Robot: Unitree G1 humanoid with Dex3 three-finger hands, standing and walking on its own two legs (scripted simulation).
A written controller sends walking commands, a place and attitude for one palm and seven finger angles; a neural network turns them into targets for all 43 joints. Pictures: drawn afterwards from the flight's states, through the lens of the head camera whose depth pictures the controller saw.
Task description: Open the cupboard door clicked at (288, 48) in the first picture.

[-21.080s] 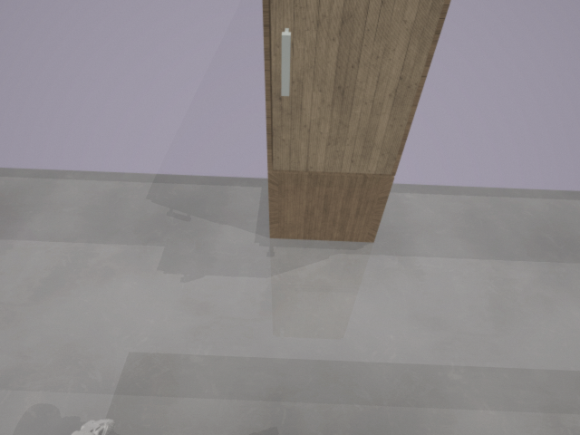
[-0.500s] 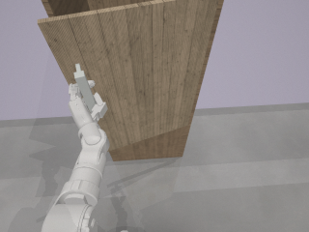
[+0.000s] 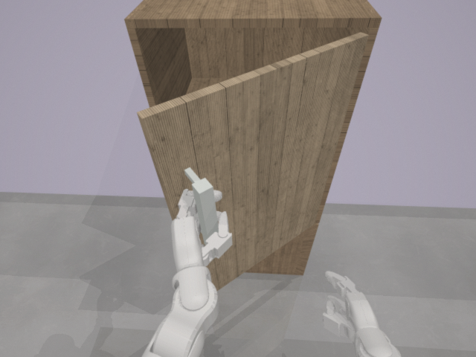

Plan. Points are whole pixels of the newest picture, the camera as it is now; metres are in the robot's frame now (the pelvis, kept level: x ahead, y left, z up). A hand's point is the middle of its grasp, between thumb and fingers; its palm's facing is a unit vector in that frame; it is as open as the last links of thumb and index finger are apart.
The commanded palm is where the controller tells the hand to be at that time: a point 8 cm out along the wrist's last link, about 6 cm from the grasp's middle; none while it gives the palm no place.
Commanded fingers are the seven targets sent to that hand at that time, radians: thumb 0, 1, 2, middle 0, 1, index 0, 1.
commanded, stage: open thumb and fingers to let go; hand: left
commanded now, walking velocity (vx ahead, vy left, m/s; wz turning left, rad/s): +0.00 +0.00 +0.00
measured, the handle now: (202, 211) +0.34 +0.08 +0.09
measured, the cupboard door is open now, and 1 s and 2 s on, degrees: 39 38 41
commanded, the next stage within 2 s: slide the hand sideways off the handle in 0.80 s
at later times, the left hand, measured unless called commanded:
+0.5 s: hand (222, 227) +0.31 +0.05 +0.08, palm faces +0.36 -0.93 -0.02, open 12.6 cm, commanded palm +0.26 +0.09 +0.08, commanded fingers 0.00 -0.50 0.30 -0.26 -0.95 -0.26 -0.95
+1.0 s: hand (218, 240) +0.29 +0.05 +0.08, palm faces +0.12 -0.99 -0.05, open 15.1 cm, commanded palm +0.25 +0.09 +0.08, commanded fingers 0.00 -0.50 0.30 -0.15 -0.30 -0.15 -0.30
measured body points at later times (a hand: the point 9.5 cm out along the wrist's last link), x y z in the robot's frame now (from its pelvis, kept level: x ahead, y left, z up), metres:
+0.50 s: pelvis -0.02 -0.01 +0.00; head +0.00 -0.03 +0.45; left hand +0.29 +0.10 +0.08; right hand +0.12 -0.25 -0.12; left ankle +0.01 +0.13 -0.71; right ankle -0.03 -0.08 -0.71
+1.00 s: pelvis -0.02 +0.01 -0.01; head -0.01 -0.01 +0.44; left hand +0.27 +0.10 +0.08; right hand +0.16 -0.20 -0.10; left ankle +0.01 +0.13 -0.71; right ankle -0.03 -0.08 -0.71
